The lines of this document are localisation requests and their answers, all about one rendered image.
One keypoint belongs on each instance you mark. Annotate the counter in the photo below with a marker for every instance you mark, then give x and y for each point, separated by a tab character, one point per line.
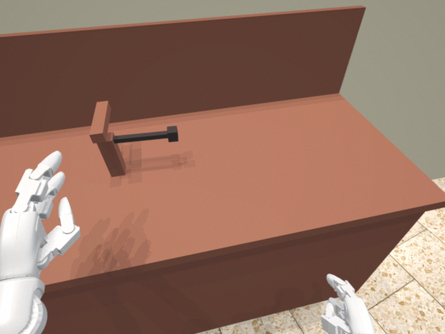
275	181

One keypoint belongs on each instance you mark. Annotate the robot left forearm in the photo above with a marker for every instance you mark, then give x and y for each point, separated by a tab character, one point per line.
21	310

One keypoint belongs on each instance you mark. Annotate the robot left hand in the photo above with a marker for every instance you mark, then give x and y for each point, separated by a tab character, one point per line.
22	231

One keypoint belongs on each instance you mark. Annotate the robot right hand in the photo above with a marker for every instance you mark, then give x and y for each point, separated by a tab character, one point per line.
352	317

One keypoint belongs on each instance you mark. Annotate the tap lever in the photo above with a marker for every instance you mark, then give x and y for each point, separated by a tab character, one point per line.
171	134

